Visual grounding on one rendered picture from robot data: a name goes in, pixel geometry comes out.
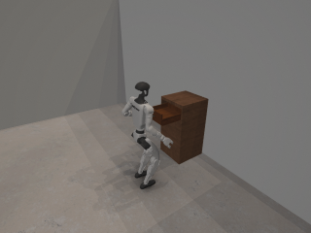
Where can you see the left robot upper arm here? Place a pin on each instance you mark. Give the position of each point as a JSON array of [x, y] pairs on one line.
[[128, 106]]

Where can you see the cabinet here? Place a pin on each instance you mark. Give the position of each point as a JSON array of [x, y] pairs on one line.
[[187, 134]]

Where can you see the robot right hand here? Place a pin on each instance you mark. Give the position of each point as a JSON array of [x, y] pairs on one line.
[[167, 142]]

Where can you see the right robot forearm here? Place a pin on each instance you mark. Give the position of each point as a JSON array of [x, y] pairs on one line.
[[154, 132]]

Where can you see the robot left foot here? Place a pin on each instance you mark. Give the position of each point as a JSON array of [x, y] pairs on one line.
[[143, 173]]

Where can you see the left robot shin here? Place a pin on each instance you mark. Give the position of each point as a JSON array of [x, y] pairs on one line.
[[143, 162]]

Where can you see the drawer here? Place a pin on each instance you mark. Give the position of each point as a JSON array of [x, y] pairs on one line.
[[166, 113]]

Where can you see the right robot upper arm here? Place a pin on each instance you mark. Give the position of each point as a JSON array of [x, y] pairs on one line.
[[149, 111]]

